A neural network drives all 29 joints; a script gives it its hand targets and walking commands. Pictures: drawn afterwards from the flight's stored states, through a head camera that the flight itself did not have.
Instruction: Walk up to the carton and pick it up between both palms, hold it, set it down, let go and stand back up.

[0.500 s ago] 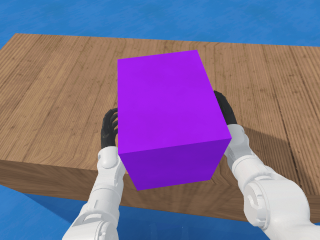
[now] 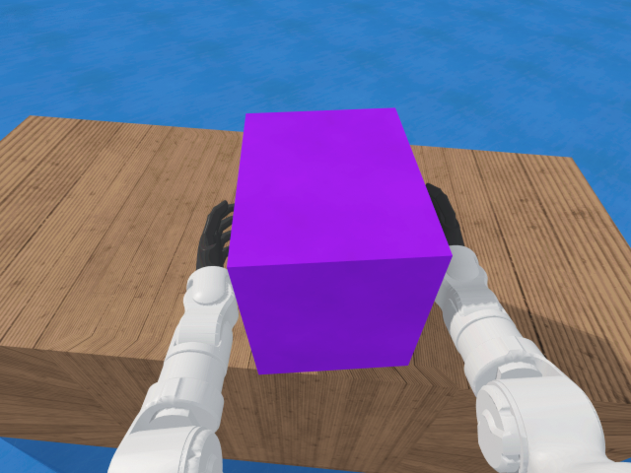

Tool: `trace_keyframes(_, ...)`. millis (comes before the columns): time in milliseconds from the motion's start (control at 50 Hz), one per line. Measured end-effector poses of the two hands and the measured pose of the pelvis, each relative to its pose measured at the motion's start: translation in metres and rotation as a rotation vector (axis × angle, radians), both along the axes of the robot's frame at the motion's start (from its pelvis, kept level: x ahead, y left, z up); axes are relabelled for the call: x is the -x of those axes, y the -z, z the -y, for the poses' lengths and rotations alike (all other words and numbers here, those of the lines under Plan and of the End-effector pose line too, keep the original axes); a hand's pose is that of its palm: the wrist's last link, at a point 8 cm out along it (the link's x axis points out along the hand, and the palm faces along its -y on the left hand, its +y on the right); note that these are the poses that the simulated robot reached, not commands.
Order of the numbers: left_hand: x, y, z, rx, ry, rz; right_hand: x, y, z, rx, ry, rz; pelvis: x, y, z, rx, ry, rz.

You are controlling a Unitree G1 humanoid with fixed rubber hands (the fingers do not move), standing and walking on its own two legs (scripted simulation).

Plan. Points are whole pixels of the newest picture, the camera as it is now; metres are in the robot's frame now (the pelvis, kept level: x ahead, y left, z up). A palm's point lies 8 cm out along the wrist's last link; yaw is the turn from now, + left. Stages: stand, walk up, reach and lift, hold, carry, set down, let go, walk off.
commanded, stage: reach and lift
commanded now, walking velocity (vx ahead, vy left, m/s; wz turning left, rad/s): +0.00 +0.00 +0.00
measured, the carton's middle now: (327, 240) +0.43 +0.02 +0.06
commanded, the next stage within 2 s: hold in 1.94 s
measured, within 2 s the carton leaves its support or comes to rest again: neither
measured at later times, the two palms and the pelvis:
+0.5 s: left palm (199, 243) +0.36 +0.18 +0.12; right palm (452, 244) +0.38 -0.13 +0.13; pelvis +0.00 +0.02 +0.00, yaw +1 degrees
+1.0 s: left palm (195, 237) +0.36 +0.18 +0.13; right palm (454, 246) +0.37 -0.13 +0.13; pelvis +0.00 +0.02 +0.00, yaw +2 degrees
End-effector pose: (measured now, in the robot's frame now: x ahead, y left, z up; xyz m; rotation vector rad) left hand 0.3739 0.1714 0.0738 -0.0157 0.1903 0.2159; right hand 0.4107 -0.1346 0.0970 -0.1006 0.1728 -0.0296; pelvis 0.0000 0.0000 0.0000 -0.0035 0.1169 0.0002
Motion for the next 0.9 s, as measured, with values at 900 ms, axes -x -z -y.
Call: trace_keyframes(900,0.011,-0.063,-0.013,-0.079,0.087,-0.022,0.034,-0.037,-0.011,-0.066,0.081,0.012,-0.001,-0.003,-0.019,0.005,-0.020,0.200)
